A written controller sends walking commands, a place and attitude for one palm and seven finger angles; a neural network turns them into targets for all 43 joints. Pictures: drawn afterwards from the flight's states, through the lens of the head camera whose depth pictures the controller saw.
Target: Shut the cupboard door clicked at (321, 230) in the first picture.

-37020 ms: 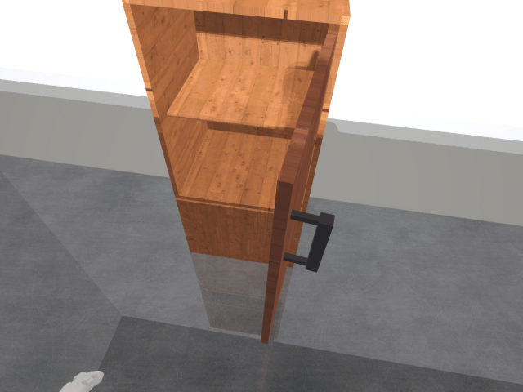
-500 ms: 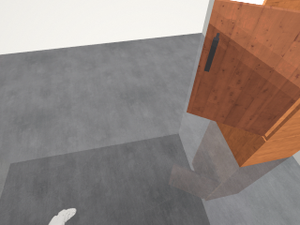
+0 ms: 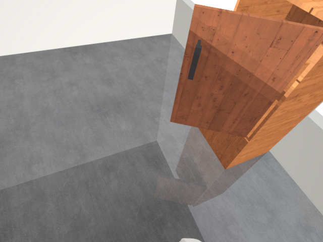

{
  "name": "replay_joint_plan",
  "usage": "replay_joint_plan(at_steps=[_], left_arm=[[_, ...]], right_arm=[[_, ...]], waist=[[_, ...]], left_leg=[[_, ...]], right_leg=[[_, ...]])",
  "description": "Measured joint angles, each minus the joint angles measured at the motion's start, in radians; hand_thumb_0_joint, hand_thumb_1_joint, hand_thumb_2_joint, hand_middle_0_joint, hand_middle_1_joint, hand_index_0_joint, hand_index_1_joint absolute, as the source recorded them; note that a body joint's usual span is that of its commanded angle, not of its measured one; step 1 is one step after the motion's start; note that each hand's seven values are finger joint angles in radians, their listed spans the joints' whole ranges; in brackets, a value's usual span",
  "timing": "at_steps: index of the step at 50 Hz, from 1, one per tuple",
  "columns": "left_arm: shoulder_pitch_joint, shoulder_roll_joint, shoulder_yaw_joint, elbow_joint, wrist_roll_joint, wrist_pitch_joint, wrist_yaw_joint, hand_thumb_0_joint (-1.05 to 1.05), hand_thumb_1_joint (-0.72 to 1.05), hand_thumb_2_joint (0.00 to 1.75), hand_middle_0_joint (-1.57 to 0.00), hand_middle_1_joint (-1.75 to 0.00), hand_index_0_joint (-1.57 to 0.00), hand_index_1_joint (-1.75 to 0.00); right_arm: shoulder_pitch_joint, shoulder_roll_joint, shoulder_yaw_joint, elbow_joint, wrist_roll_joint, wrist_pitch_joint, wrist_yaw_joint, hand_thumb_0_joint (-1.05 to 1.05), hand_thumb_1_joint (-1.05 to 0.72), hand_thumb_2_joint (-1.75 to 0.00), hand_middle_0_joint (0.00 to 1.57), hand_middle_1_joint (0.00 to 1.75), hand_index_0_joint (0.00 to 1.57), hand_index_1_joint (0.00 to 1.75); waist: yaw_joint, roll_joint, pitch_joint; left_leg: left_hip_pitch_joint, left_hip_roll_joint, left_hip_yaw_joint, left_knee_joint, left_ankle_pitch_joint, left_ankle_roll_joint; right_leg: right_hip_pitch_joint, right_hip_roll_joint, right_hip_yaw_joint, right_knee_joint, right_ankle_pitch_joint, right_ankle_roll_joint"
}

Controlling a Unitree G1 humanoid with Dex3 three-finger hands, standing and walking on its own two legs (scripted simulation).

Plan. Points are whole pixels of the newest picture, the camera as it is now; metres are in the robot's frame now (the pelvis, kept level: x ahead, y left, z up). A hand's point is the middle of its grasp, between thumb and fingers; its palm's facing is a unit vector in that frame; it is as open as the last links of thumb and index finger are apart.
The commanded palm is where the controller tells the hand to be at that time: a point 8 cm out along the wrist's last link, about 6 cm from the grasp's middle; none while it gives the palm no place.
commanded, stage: turn to face it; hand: left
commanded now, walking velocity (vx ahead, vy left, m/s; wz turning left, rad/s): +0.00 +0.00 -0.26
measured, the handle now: (194, 60) +0.71 -0.07 +0.05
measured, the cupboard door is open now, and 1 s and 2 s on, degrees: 56 56 56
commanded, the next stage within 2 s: take the last steps up to it in 0.04 s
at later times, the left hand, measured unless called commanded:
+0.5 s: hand out of the picture +0.10 +0.15 -0.17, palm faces -0.07 -0.98 -0.17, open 7.4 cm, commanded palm none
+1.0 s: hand (150, 172) +0.35 +0.05 -0.17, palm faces -0.28 -0.94 -0.21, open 7.4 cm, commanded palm none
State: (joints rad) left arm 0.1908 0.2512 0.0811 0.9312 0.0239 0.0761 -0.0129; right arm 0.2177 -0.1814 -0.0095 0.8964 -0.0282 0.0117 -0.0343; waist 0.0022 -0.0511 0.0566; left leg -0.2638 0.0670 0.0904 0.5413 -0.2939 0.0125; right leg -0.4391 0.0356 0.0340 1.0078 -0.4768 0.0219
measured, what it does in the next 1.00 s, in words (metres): walks ahead: right foot, then left foot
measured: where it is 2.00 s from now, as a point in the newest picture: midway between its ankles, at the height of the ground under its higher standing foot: outside the picture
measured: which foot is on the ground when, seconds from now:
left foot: down 0.00-0.24, up 0.26-0.54, down 0.56-1.00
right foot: up 0.00-0.22, down 0.24-0.56, up 0.58-0.98, down 1.00-1.00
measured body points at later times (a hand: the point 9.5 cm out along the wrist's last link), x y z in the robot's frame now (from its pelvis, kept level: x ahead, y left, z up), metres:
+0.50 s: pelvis +0.06 -0.03 +0.00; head +0.08 -0.02 +0.45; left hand +0.10 +0.21 -0.16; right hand +0.07 -0.29 -0.14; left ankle +0.10 +0.08 -0.71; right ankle -0.01 -0.13 -0.74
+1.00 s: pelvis +0.20 -0.12 -0.01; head +0.24 -0.13 +0.44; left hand +0.37 +0.10 -0.15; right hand +0.06 -0.31 -0.16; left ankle +0.13 +0.08 -0.74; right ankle +0.26 -0.26 -0.74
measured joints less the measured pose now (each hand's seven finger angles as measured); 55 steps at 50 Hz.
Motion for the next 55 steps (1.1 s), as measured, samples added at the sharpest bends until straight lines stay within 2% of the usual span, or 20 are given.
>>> replay_joint_plan(at_steps=[4, 8, 11, 12, 13, 15, 17, 19, 22, 27, 28, 31, 33, 36, 41, 46, 50, 52, 53, 55], left_arm=[[-0.01, -0.005, 0.0, 0.0, -0.002, 0.001, -0.004, 0.0, 0.91, 0.9, -0.2, -0.3, -0.2, -0.3], [-0.022, -0.019, -0.007, 0.003, -0.002, -0.003, -0.004, 0.0, 0.91, 0.9, -0.2, -0.29, -0.2, -0.3], [-0.018, -0.028, -0.012, 0.002, 0.0, -0.015, -0.008, 0.0, 0.91, 0.9, -0.2, -0.29, -0.2, -0.3], [-0.01, -0.027, -0.013, 0.0, 0.003, -0.023, -0.01, 0.0, 0.91, 0.9, -0.2, -0.3, -0.2, -0.3], [-0.01, -0.037, -0.013, 0.008, 0.006, -0.03, -0.008, 0.0, 0.91, 0.9, -0.2, -0.3, -0.2, -0.3], [0.001, -0.058, -0.02, 0.014, 0.006, -0.038, -0.005, 0.0, 0.91, 0.9, -0.2, -0.3, -0.2, -0.3], [0.027, -0.068, -0.021, 0.017, 0.006, -0.048, 0.002, 0.0, 0.91, 0.9, -0.2, -0.3, -0.2, -0.3], [0.053, -0.07, -0.021, 0.028, 0.006, -0.057, 0.006, 0.0, 0.91, 0.9, -0.2, -0.3, -0.2, -0.3], [0.079, -0.069, -0.025, 0.056, 0.007, -0.067, 0.007, 0.0, 0.91, 0.9, -0.2, -0.3, -0.2, -0.3], [0.109, -0.06, -0.022, 0.096, 0.008, -0.067, -0.001, 0.0, 0.91, 0.9, -0.2, -0.3, -0.2, -0.3], [0.119, -0.059, -0.02, 0.101, 0.004, -0.064, -0.003, 0.0, 0.91, 0.9, -0.2, -0.3, -0.2, -0.3], [0.121, -0.046, -0.018, 0.12, 0.006, -0.039, -0.011, 0.0, 0.91, 0.9, -0.2, -0.3, -0.2, -0.3], [0.108, -0.037, -0.011, 0.125, 0.015, -0.029, -0.02, 0.01, 0.91, 0.9, -0.2, -0.3, -0.2, -0.3], [0.068, -0.025, -0.001, 0.106, 0.017, -0.03, -0.029, 0.01, 0.91, 0.9, -0.2, -0.3, -0.2, -0.3], [0.007, -0.015, 0.004, 0.064, 0.011, -0.032, -0.03, 0.0, 0.91, 0.9, -0.2, -0.29, -0.19, -0.3], [-0.05, -0.02, -0.006, 0.05, 0.009, -0.032, -0.03, 0.0, 0.91, 0.9, -0.2, -0.29, -0.19, -0.3], [-0.066, -0.024, -0.016, 0.037, 0.008, -0.063, -0.031, 0.0, 0.91, 0.9, -0.2, -0.29, -0.19, -0.3], [-0.077, -0.044, -0.017, 0.043, 0.007, -0.097, -0.014, 0.0, 0.91, 0.9, -0.2, -0.29, -0.2, -0.3], [-0.083, -0.06, -0.026, 0.048, 0.003, -0.104, -0.006, 0.0, 0.91, 0.9, -0.2, -0.29, -0.2, -0.3], [-0.088, -0.084, -0.043, 0.056, 0.002, -0.106, 0.01, 0.0, 0.91, 0.9, -0.2, -0.29, -0.2, -0.3]], right_arm=[[0.018, 0.008, 0.001, 0.02, -0.001, 0.001, -0.003, 0.01, -0.9, -0.9, 0.2, 0.3, 0.2, 0.3], [0.033, 0.002, -0.011, 0.046, 0.0, 0.007, 0.002, 0.01, -0.9, -0.89, 0.2, 0.3, 0.21, 0.3], [0.055, -0.009, -0.022, 0.067, 0.004, 0.015, 0.007, 0.01, -0.9, -0.89, 0.2, 0.3, 0.21, 0.3], [0.068, -0.013, -0.025, 0.073, 0.008, 0.019, 0.009, 0.01, -0.9, -0.89, 0.2, 0.3, 0.21, 0.3], [0.069, -0.023, -0.031, 0.086, 0.011, 0.027, 0.011, 0.01, -0.9, -0.89, 0.2, 0.3, 0.21, 0.3], [0.072, -0.042, -0.04, 0.106, 0.01, 0.049, 0.016, 0.01, -0.9, -0.9, 0.2, 0.3, 0.2, 0.3], [0.07, -0.049, -0.046, 0.117, 0.007, 0.055, 0.022, 0.01, -0.9, -0.9, 0.2, 0.3, 0.2, 0.3], [0.061, -0.049, -0.049, 0.113, 0.003, 0.047, 0.029, 0.01, -0.9, -0.9, 0.2, 0.3, 0.2, 0.3], [0.048, -0.046, -0.052, 0.092, 0.001, 0.027, 0.036, 0.01, -0.9, -0.9, 0.2, 0.3, 0.2, 0.3], [0.03, -0.031, -0.048, 0.069, 0.002, -0.008, 0.031, 0.01, -0.9, -0.9, 0.2, 0.3, 0.2, 0.3], [0.032, -0.032, -0.043, 0.063, 0.0, -0.023, 0.028, 0.01, -0.9, -0.9, 0.2, 0.3, 0.2, 0.3], [0.033, -0.014, -0.028, 0.061, -0.011, -0.051, 0.014, 0.01, -0.9, -0.9, 0.2, 0.3, 0.2, 0.3], [0.056, -0.002, -0.02, 0.061, -0.012, -0.055, 0.006, 0.01, -0.9, -0.9, 0.2, 0.3, 0.2, 0.3], [0.095, 0.015, -0.01, 0.083, -0.01, -0.06, -0.005, 0.01, -0.9, -0.9, 0.2, 0.3, 0.2, 0.3], [0.151, 0.036, -0.009, 0.132, -0.006, -0.053, -0.002, 0.01, -0.9, -0.9, 0.2, 0.3, 0.2, 0.3], [0.19, 0.042, -0.022, 0.166, -0.009, -0.039, 0.007, 0.01, -0.9, -0.89, 0.2, 0.3, 0.2, 0.3], [0.222, 0.035, -0.035, 0.192, -0.002, -0.023, 0.015, 0.01, -0.9, -0.89, 0.2, 0.3, 0.21, 0.3], [0.198, 0.017, -0.037, 0.209, 0.012, -0.003, 0.016, 0.01, -0.9, -0.9, 0.2, 0.3, 0.2, 0.3], [0.174, 0.005, -0.038, 0.207, 0.018, 0.009, 0.013, 0.01, -0.9, -0.9, 0.2, 0.3, 0.2, 0.3], [0.13, -0.008, -0.039, 0.192, 0.028, 0.017, 0.005, 0.01, -0.9, -0.9, 0.2, 0.3, 0.2, 0.3]], waist=[[-0.002, 0.029, 0.01], [-0.014, 0.06, 0.016], [-0.021, 0.074, 0.004], [-0.02, 0.07, -0.01], [-0.02, 0.088, -0.013], [-0.023, 0.113, -0.022], [-0.016, 0.106, -0.034], [-0.016, 0.087, -0.039], [-0.023, 0.067, -0.039], [-0.012, 0.032, -0.033], [-0.011, 0.028, -0.037], [-0.016, -0.001, -0.037], [-0.023, -0.004, -0.04], [-0.025, 0.001, -0.027], [-0.026, 0.018, -0.006], [-0.055, 0.035, 0.018], [-0.07, 0.044, 0.02], [-0.056, 0.065, 0.031], [-0.058, 0.084, 0.045], [-0.06, 0.096, 0.058]], left_leg=[[0.037, 0.022, 0.02, -0.048, 0.019, -0.004], [0.049, 0.04, 0.045, -0.036, 0.005, -0.015], [0.04, 0.049, 0.063, 0.02, -0.032, -0.033], [0.026, 0.049, 0.072, 0.058, -0.056, -0.038], [0.002, 0.055, 0.055, 0.125, -0.133, -0.042], [-0.073, 0.038, -0.005, 0.312, -0.217, -0.04], [-0.141, 0.019, -0.018, 0.449, -0.204, -0.041], [-0.188, 0.015, -0.015, 0.495, -0.156, -0.048], [-0.212, 0.023, -0.007, 0.423, -0.098, -0.058], [-0.127, 0.021, 0.008, 0.128, -0.022, -0.058], [-0.095, 0.018, 0.01, 0.06, 0.015, -0.045], [-0.075, 0.022, 0.045, 0.096, -0.003, 0.006], [-0.031, 0.03, 0.058, 0.058, -0.015, 0.004], [0.041, 0.04, 0.066, -0.036, 0.012, -0.012], [0.14, 0.067, 0.089, -0.144, 0.025, -0.039], [0.204, 0.094, 0.112, -0.156, -0.016, -0.086], [0.213, 0.124, 0.112, -0.046, -0.113, -0.124], [0.128, 0.123, 0.037, 0.182, -0.215, -0.083], [0.081, 0.105, -0.011, 0.286, -0.253, -0.069], [0.002, 0.059, -0.051, 0.415, -0.263, -0.055]], right_leg=[[0.016, -0.026, -0.039, -0.026, 0.016, 0.01], [0.089, -0.039, -0.067, -0.21, 0.041, 0.001], [0.183, -0.037, -0.085, -0.413, 0.147, -0.016], [0.209, -0.039, -0.074, -0.481, 0.171, -0.032], [0.207, -0.028, -0.076, -0.472, 0.18, -0.041], [0.219, -0.015, -0.087, -0.47, 0.164, -0.053], [0.245, -0.014, -0.08, -0.512, 0.168, -0.063], [0.272, -0.014, -0.071, -0.561, 0.187, -0.064], [0.308, -0.009, -0.069, -0.61, 0.199, -0.061], [0.331, 0.002, -0.061, -0.573, 0.14, -0.049], [0.315, 0.004, -0.055, -0.521, 0.104, -0.05], [0.18, 0.002, -0.032, -0.161, 0.003, -0.065], [0.084, -0.007, -0.041, 0.027, 0.047, -0.062], [-0.028, -0.038, -0.044, 0.134, 0.149, -0.042], [-0.136, -0.088, -0.04, 0.055, 0.254, -0.017], [-0.114, -0.114, -0.081, -0.207, 0.298, -0.019], [0.01, -0.09, -0.11, -0.432, 0.337, -0.045], [0.01, -0.069, -0.111, -0.393, 0.272, -0.035], [0.018, -0.059, -0.12, -0.383, 0.259, -0.043], [0.049, -0.053, -0.13, -0.412, 0.269, -0.059]])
